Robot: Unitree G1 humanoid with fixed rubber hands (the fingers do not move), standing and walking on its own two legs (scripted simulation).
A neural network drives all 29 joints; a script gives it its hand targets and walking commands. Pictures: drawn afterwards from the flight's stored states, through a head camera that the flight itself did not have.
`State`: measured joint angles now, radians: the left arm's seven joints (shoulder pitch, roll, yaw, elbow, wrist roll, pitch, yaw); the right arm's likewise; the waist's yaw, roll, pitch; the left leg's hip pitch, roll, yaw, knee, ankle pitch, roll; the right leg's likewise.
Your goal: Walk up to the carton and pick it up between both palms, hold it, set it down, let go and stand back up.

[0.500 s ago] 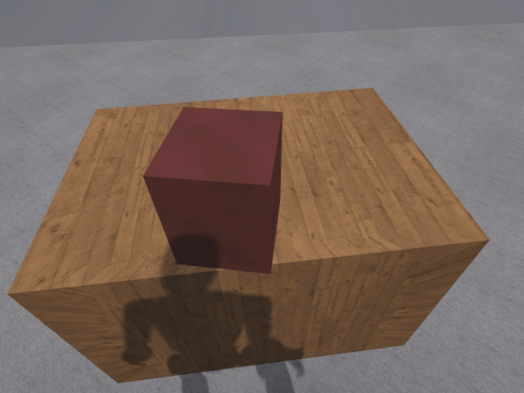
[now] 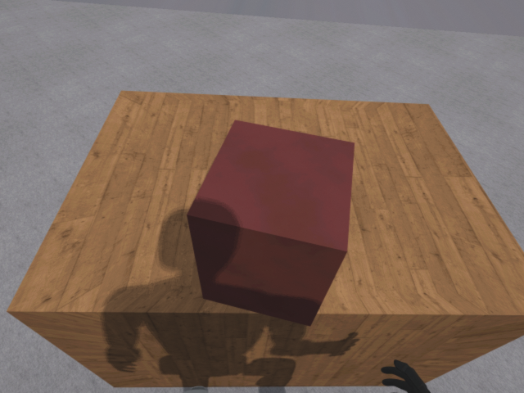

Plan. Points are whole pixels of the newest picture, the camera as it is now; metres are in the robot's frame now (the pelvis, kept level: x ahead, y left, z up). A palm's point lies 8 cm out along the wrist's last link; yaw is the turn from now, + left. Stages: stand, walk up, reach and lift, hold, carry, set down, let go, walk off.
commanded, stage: walk up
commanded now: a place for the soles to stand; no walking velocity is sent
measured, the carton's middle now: (273, 226) +0.40 -0.01 +0.03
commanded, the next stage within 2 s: reach and lift in 1.14 s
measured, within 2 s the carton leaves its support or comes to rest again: neither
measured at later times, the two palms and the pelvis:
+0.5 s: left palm out of the picture +0.11 +0.25 -0.07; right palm out of the picture +0.12 -0.25 -0.08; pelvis +0.02 +0.00 +0.03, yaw +0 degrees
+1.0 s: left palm out of the picture +0.10 +0.25 -0.08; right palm out of the picture +0.11 -0.26 -0.08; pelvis +0.02 +0.00 +0.03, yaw +0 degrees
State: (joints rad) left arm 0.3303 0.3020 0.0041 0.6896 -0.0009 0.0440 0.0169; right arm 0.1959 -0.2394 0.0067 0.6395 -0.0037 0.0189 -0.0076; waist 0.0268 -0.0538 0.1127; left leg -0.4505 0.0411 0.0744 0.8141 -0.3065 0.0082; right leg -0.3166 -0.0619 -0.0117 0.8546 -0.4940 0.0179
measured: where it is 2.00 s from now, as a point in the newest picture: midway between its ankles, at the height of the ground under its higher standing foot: outside the picture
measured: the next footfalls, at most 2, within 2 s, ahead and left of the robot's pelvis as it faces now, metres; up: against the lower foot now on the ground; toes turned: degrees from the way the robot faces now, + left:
none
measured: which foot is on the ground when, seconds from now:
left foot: down 0.00-1.00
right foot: down 0.00-1.00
